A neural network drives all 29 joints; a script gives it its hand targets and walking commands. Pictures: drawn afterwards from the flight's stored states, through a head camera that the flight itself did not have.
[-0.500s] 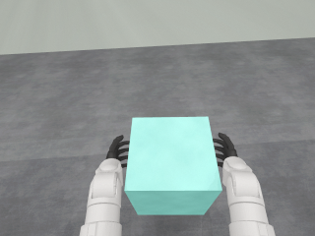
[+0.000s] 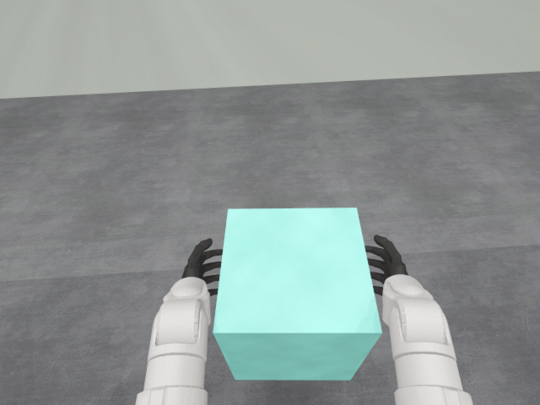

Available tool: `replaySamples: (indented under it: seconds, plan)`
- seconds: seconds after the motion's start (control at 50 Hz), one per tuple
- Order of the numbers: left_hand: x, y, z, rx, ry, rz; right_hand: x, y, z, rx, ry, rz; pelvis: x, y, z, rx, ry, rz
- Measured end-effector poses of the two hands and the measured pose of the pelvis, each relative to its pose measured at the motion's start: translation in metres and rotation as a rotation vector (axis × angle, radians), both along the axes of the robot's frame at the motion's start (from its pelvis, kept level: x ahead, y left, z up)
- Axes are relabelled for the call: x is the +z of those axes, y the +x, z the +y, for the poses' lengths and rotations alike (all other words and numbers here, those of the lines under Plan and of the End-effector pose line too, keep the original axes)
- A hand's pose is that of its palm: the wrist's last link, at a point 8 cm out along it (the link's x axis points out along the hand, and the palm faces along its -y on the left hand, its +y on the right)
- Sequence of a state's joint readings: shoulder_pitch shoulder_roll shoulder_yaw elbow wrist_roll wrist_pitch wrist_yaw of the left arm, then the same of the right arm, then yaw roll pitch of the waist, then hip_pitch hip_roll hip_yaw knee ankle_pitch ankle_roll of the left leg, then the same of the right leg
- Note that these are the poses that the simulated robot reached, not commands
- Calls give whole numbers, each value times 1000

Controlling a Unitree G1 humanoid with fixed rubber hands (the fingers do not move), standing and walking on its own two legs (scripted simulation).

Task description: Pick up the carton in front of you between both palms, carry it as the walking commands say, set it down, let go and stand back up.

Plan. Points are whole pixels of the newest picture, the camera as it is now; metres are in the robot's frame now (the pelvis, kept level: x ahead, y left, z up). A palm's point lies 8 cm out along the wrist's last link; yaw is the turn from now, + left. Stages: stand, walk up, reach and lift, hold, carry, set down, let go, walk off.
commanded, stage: carry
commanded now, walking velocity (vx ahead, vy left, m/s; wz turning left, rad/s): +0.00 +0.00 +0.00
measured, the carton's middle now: (292, 298) +0.32 +0.00 -0.04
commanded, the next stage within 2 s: hold in 0.48 s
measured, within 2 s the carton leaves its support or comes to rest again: neither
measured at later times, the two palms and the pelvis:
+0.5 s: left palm (191, 292) +0.28 +0.15 +0.04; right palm (393, 290) +0.29 -0.15 +0.04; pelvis -0.01 +0.00 +0.00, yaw +0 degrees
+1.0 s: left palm (186, 304) +0.26 +0.15 +0.05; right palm (399, 299) +0.26 -0.15 +0.06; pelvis -0.03 +0.00 +0.00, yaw +0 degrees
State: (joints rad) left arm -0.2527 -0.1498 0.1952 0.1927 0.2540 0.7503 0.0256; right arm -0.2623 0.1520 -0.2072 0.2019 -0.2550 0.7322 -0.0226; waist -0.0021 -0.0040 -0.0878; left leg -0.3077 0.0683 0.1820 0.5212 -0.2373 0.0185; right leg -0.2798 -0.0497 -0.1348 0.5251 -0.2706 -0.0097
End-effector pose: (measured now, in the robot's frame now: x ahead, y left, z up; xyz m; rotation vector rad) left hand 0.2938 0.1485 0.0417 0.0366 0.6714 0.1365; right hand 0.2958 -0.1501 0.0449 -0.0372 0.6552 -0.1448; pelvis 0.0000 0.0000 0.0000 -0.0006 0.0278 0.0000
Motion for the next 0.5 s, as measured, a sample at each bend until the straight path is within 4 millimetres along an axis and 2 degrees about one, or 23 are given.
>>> replaySamples:
  seconds: [0.5]
  plan:
    - [-2,-9,4,0,1,5,-1,-9,4,1,-2,5,0,-9,4,-1,-2,-1]
